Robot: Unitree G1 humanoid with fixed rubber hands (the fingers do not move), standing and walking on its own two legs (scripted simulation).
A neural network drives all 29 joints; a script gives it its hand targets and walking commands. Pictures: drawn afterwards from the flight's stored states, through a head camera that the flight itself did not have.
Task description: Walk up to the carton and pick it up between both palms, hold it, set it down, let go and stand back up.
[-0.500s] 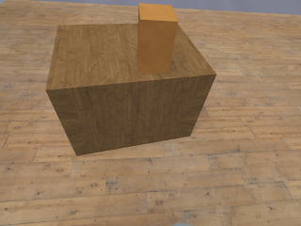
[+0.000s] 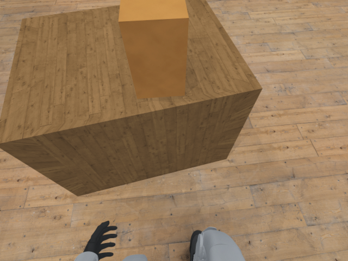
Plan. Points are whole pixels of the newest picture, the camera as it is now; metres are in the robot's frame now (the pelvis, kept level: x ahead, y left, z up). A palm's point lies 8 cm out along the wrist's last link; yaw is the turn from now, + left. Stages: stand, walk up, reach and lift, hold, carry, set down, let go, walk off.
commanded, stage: walk up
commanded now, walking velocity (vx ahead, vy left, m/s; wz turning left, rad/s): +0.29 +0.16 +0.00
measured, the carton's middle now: (156, 44) +0.70 +0.06 +0.03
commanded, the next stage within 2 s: none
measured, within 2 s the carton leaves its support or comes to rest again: neither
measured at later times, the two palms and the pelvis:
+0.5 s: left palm out of the picture +0.06 +0.26 -0.14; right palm (230, 195) +0.26 -0.14 -0.11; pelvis +0.15 +0.06 +0.02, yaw +1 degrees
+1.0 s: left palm (65, 233) +0.17 +0.28 -0.11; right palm (238, 244) +0.14 -0.14 -0.12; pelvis +0.15 +0.06 +0.03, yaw +0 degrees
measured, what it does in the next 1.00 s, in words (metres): walks ahead: left foot, then right foot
